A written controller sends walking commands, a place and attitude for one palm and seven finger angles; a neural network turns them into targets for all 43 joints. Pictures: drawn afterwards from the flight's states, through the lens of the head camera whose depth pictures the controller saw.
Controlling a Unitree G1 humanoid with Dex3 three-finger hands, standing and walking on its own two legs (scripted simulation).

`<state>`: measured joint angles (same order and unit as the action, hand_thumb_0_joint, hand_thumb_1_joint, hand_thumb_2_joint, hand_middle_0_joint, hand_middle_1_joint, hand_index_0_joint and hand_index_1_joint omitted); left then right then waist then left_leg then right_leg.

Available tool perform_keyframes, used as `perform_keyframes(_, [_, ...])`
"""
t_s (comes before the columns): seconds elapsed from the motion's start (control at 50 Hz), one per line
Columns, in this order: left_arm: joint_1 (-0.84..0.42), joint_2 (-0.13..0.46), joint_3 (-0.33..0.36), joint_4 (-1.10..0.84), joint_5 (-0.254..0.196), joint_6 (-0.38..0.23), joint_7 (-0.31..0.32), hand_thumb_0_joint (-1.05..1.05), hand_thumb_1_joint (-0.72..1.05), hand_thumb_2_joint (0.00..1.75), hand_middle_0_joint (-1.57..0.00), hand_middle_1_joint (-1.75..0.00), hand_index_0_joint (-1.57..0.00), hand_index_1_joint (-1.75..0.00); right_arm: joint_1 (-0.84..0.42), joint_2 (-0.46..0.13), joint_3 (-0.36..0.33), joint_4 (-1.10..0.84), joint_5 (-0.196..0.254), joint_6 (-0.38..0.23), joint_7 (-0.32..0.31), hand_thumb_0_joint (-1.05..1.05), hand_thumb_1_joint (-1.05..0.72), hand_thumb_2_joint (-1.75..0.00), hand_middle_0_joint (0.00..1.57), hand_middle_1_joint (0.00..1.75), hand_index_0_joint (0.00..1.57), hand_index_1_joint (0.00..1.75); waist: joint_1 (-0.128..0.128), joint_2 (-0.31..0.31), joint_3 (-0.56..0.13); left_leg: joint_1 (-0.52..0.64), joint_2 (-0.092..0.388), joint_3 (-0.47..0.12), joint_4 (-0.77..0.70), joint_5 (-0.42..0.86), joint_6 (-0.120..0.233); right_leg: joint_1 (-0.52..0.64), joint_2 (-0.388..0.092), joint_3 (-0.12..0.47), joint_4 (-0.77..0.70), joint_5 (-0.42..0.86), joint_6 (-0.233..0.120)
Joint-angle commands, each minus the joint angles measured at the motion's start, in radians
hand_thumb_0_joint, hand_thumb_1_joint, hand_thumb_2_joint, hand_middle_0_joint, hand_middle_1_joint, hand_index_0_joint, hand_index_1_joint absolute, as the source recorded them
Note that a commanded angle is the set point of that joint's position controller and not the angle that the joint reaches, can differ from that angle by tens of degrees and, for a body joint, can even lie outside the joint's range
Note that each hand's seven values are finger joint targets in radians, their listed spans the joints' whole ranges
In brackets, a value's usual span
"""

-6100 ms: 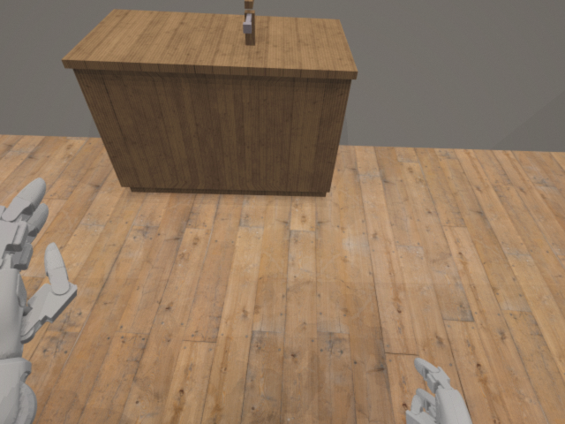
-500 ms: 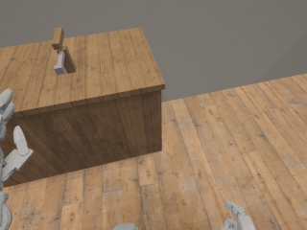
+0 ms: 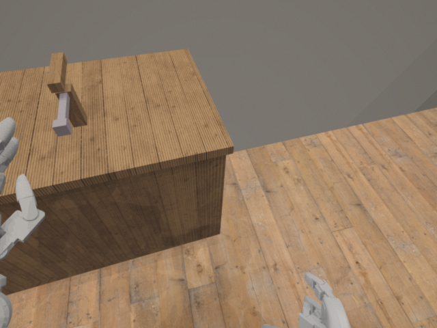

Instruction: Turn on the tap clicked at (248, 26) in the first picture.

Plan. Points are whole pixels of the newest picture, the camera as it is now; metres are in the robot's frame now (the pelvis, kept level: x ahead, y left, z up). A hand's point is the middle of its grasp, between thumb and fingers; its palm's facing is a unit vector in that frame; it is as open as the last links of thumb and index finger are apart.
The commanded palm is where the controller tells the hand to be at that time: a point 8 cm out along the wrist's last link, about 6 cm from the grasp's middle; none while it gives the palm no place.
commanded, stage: take the last steps up to it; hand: left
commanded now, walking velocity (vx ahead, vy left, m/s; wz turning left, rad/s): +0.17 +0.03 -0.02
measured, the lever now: (62, 127) +0.49 +0.38 +0.05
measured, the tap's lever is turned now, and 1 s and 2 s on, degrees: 0 0 0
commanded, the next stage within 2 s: come to a stop and stand still in 0.18 s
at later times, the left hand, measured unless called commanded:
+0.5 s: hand (72, 171) +0.29 +0.23 +0.17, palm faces +0.36 -0.84 -0.41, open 7.4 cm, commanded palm +0.24 +0.28 +0.18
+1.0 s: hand (73, 184) +0.27 +0.22 +0.17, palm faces +0.37 -0.83 -0.42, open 7.4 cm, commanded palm +0.20 +0.24 +0.18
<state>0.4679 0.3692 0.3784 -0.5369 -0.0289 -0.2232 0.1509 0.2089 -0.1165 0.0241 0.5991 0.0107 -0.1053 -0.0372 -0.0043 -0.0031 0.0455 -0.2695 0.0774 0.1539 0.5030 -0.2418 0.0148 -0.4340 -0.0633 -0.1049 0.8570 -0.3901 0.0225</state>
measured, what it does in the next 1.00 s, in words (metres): steps on the spot: right foot, then left foot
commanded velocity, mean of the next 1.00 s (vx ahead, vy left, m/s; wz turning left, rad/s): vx -0.01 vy -0.01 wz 0.00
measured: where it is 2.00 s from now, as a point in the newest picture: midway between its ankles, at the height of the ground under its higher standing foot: outside the picture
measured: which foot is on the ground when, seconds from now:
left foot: down 0.00-0.12, up 0.14-0.40, down 0.42-1.00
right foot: up 0.00-0.08, down 0.10-1.00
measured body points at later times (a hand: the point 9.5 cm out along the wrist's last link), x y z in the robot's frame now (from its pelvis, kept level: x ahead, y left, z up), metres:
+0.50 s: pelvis +0.07 +0.00 -0.01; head +0.10 +0.02 +0.44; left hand +0.27 +0.28 +0.19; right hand +0.25 -0.26 -0.07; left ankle +0.10 +0.11 -0.74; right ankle +0.05 -0.10 -0.73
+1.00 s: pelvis +0.02 -0.03 +0.00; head +0.05 -0.03 +0.45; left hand +0.25 +0.27 +0.19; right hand +0.17 -0.28 -0.09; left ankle +0.10 +0.10 -0.73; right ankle +0.06 -0.11 -0.74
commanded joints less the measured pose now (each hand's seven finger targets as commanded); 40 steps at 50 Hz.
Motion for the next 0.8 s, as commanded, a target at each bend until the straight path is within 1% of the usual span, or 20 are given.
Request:
perform_keyframes(0.0, [-0.014,0.178,0.12,-0.202,-0.001,-0.053,0.02,0.0,0.9,0.9,-0.2,-0.3,-0.2,-0.3,-0.063,-0.186,-0.064,-0.128,-0.005,-0.049,-0.022,0.0,-0.9,-0.9,0.2,0.3,0.2,0.3,0.002,0.197,-0.158,0.096,0.207,-0.149,-0.132,0.23,0.11,0.119,0.046,-0.064,-0.224,0.044,0.007])
perform_keyframes(0.04, [-0.043,0.173,0.121,-0.161,0.003,-0.045,0.026,0.0,0.9,0.9,-0.2,-0.3,-0.2,-0.3,-0.071,-0.185,-0.062,-0.123,-0.002,-0.04,-0.028,0.0,-0.9,-0.9,0.2,0.3,0.2,0.3,0.008,0.158,-0.163,0.046,0.182,-0.116,-0.054,0.114,0.076,0.232,0.052,-0.067,-0.354,0.095,-0.001])
perform_keyframes(0.06, [-0.064,0.186,0.128,-0.146,0.007,-0.044,0.028,0.0,0.9,0.9,-0.2,-0.3,-0.2,-0.3,-0.073,-0.18,-0.061,-0.119,-0.002,-0.033,-0.031,0.0,-0.9,-0.9,0.2,0.3,0.2,0.3,0.007,0.096,-0.17,-0.006,0.153,-0.096,0.024,0.037,0.057,0.301,0.016,-0.01,-0.42,0.145,-0.019])
perform_keyframes(0.08, [-0.091,0.187,0.116,-0.131,0.015,-0.04,0.028,0.0,0.9,0.9,-0.2,-0.3,-0.2,-0.3,-0.062,-0.16,-0.059,-0.12,-0.003,-0.025,-0.032,0.0,-0.9,-0.9,0.2,0.3,0.2,0.3,-0.005,-0.068,-0.177,-0.109,0.07,-0.048,0.179,-0.097,0.026,0.353,-0.103,0.189,-0.46,0.189,-0.081])
perform_keyframes(0.1, [-0.107,0.207,0.123,-0.126,0.01,-0.037,0.031,0.0,0.9,0.9,-0.2,-0.3,-0.2,-0.3,-0.074,-0.145,-0.048,-0.13,-0.003,-0.026,-0.031,0.0,-0.9,-0.9,0.2,0.3,0.2,0.3,-0.005,-0.234,-0.155,-0.248,-0.042,-0.005,0.346,-0.26,-0.017,0.395,-0.267,0.47,-0.539,0.278,-0.166])
perform_keyframes(0.12, [-0.14,0.217,0.138,-0.121,0.001,-0.038,0.03,0.0,0.9,0.9,-0.2,-0.3,-0.2,-0.3,-0.095,-0.159,-0.054,-0.124,-0.007,-0.036,-0.028,0.0,-0.9,-0.9,0.2,0.3,0.2,0.3,0.018,-0.252,-0.148,-0.294,-0.044,-0.075,0.506,-0.333,-0.025,0.377,-0.348,0.55,-0.584,0.267,-0.223])
perform_keyframes(0.16, [-0.088,0.185,0.118,-0.074,-0.002,-0.041,0.022,0.0,0.9,0.9,-0.2,-0.3,-0.2,-0.3,-0.082,-0.169,-0.06,-0.103,-0.004,-0.025,-0.019,0.0,-0.9,-0.9,0.2,0.3,0.2,0.3,0.006,-0.198,-0.107,-0.355,-0.012,-0.151,0.633,-0.229,-0.04,0.383,-0.322,0.46,-0.562,0.381,-0.231])
perform_keyframes(0.18, [-0.095,0.176,0.112,-0.081,0.004,-0.043,0.022,0.0,0.9,0.9,-0.2,-0.3,-0.2,-0.3,-0.095,-0.161,-0.048,-0.098,-0.005,-0.011,-0.017,0.0,-0.9,-0.9,0.2,0.3,0.2,0.3,0.005,-0.135,-0.123,-0.345,-0.005,-0.148,0.593,-0.222,-0.042,0.4,-0.299,0.382,-0.521,0.492,-0.225])
perform_keyframes(0.24, [-0.033,0.164,0.105,-0.089,0.015,-0.066,0.028,0.0,0.9,0.9,-0.2,-0.3,-0.2,-0.3,-0.114,-0.151,-0.04,-0.108,-0.013,0.007,-0.024,0.0,-0.9,-0.9,0.2,0.3,0.2,0.3,0.006,-0.138,-0.143,-0.231,-0.018,-0.077,0.376,-0.156,-0.036,0.39,-0.221,0.166,-0.472,0.727,-0.169])
perform_keyframes(0.34, [0.014,0.174,0.115,-0.214,0.003,-0.069,0.04,0.0,0.9,0.9,-0.2,-0.3,-0.2,-0.3,-0.103,-0.16,-0.056,-0.153,-0.022,0.004,-0.03,0.0,-0.9,-0.9,0.2,0.3,0.2,0.3,0.023,-0.06,-0.193,-0.042,-0.075,-0.03,0.031,0.03,-0.035,0.427,-0.163,0.123,-0.415,0.771,-0.125])
perform_keyframes(0.38, [-0.003,0.174,0.106,-0.263,-0.004,-0.059,0.042,0.0,0.9,0.9,-0.2,-0.3,-0.2,-0.3,-0.076,-0.177,-0.071,-0.162,-0.015,0.012,-0.033,0.0,-0.9,-0.9,0.2,0.3,0.2,0.3,-0.001,0.003,-0.211,0.097,-0.03,-0.072,-0.097,0.26,-0.034,0.382,-0.126,0.1,-0.337,0.647,-0.074])
perform_keyframes(0.4, [-0.02,0.188,0.112,-0.297,-0.004,-0.063,0.042,0.0,0.9,0.9,-0.2,-0.3,-0.2,-0.3,-0.075,-0.192,-0.076,-0.173,-0.011,0.012,-0.036,0.0,-0.9,-0.9,0.2,0.3,0.2,0.3,0.01,0.097,-0.222,0.166,0.063,-0.155,-0.093,0.501,-0.003,0.313,-0.061,0.076,-0.283,0.509,-0.034])
perform_keyframes(0.44, [-0.003,0.194,0.117,-0.252,-0.003,-0.065,0.034,0.0,0.9,0.9,-0.2,-0.3,-0.2,-0.3,-0.062,-0.208,-0.089,-0.181,-0.006,0.004,-0.028,0.0,-0.9,-0.9,0.2,0.3,0.2,0.3,0.023,0.216,-0.202,0.225,0.219,-0.308,-0.102,0.785,0.072,0.152,0.026,0.062,-0.201,-0.037,-0.014])
perform_keyframes(0.46, [0.002,0.191,0.119,-0.229,-0.002,-0.061,0.029,0.0,0.9,0.9,-0.2,-0.3,-0.2,-0.3,-0.067,-0.195,-0.081,-0.176,-0.021,-0.001,-0.025,0.0,-0.9,-0.9,0.2,0.3,0.2,0.3,0.013,0.298,-0.167,0.192,0.239,-0.341,-0.144,0.773,0.095,0.119,0.045,0.064,-0.142,-0.123,-0.011])
perform_keyframes(0.58, [-0.013,0.136,0.064,-0.222,-0.008,-0.03,0.015,0.0,0.9,0.9,-0.2,-0.3,-0.2,-0.3,-0.032,-0.207,-0.078,-0.158,-0.013,-0.032,0.001,0.0,-0.9,-0.9,0.2,0.3,0.2,0.3,-0.001,0.227,-0.208,0.272,0.197,-0.214,-0.082,0.765,0.055,0.151,0.068,0.042,-0.315,0.033,-0.012])
perform_keyframes(0.66, [0.0,0.145,0.073,-0.194,-0.01,-0.008,0.009,0.0,0.9,0.9,-0.2,-0.3,-0.2,-0.3,-0.061,-0.203,-0.065,-0.162,-0.008,-0.03,0.0,0.0,-0.9,-0.9,0.2,0.3,0.2,0.3,0.003,0.171,-0.191,0.119,0.18,-0.186,-0.075,0.468,0.03,0.294,0.051,0.048,-0.451,0.185,-0.006])
perform_keyframes(0.7, [-0.014,0.162,0.086,-0.181,-0.013,0.001,0.012,0.0,0.9,0.9,-0.2,-0.3,-0.2,-0.3,-0.077,-0.188,-0.053,-0.169,-0.005,-0.021,-0.01,0.0,-0.9,-0.9,0.2,0.3,0.2,0.3,0.001,0.063,-0.19,0.011,0.113,-0.141,-0.034,0.241,-0.009,0.356,-0.007,0.114,-0.459,0.443,-0.019])
perform_keyframes(0.74, [0.006,0.151,0.075,-0.13,-0.03,0.02,0.008,0.0,0.9,0.9,-0.2,-0.3,-0.2,-0.3,-0.067,-0.168,-0.052,-0.166,0.001,-0.014,-0.015,0.0,-0.9,-0.9,0.2,0.3,0.2,0.3,-0.002,-0.116,-0.176,0.007,0.003,-0.098,0.07,0.013,-0.043,0.255,-0.105,0.249,-0.516,0.435,-0.07])
perform_keyframes(0.76, [-1.006,0.9,0.64,-0.309,0.091,-0.062,-0.015,0.0,0.9,0.9,-0.2,-0.3,-0.2,-0.3,-0.008,-0.215,-0.108,-0.134,-0.055,-0.077,-0.036,0.0,-0.9,-0.9,0.2,0.3,0.2,0.3,0.065,-0.259,0.002,-0.093,-0.071,0.026,0.058,0.075,-0.054,0.202,-0.044,0.212,-0.599,0.742,-0.007])
perform_keyframes(0.78, [-0.866,0.647,0.486,0.024,0.037,-0.037,-0.04,0.0,0.9,0.9,-0.2,-0.3,-0.2,-0.3,-0.04,-0.166,-0.096,-0.093,-0.011,-0.078,-0.045,0.0,-0.9,-0.9,0.2,0.3,0.2,0.3,0.029,-0.052,-0.106,0.009,-0.056,-0.086,-0.042,0.1,-0.028,0.254,-0.139,0.258,-0.462,0.747,-0.126])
